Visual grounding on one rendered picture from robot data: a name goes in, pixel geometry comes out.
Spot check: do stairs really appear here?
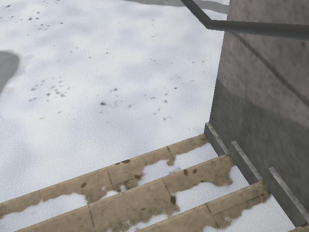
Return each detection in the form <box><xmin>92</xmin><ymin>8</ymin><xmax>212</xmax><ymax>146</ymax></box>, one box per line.
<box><xmin>0</xmin><ymin>133</ymin><xmax>309</xmax><ymax>232</ymax></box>

